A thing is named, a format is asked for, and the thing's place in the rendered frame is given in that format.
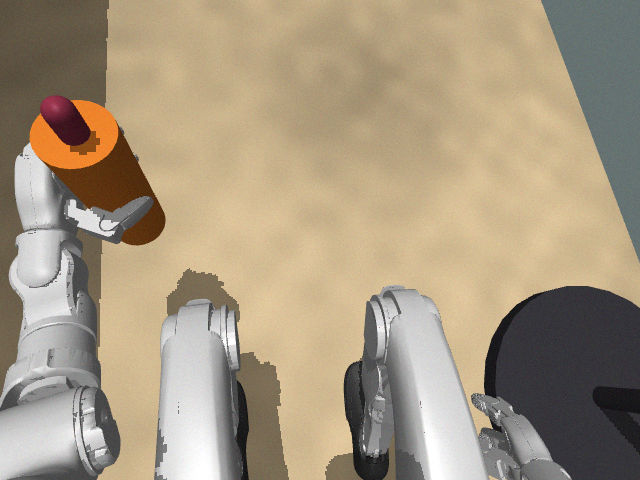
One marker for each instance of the left robot hand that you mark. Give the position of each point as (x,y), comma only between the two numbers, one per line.
(44,201)

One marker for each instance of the coat stand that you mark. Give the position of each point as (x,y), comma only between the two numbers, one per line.
(568,360)

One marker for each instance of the left robot arm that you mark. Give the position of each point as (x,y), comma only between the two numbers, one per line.
(55,421)

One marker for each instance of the right robot arm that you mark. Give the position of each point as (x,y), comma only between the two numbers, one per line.
(543,470)

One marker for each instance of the right robot hand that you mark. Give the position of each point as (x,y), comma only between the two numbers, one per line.
(519,443)

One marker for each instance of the right robot foot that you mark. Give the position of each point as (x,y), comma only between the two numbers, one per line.
(368,468)

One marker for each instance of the bottle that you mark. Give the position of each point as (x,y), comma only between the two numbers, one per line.
(82,144)

